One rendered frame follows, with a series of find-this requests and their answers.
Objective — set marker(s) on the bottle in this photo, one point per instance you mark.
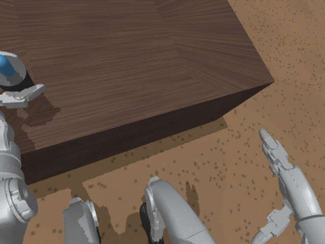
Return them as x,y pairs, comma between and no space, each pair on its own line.
13,75

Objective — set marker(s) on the right robot foot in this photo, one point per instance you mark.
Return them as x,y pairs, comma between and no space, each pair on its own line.
146,224

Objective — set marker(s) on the right robot hand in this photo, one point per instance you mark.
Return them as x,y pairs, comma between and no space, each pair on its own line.
299,198

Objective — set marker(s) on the right robot arm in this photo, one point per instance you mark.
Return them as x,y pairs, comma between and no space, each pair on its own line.
311,229

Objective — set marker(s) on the left robot hand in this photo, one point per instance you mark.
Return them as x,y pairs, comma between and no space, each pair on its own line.
20,99

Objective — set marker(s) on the left robot arm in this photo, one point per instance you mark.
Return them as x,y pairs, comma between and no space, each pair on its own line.
17,204

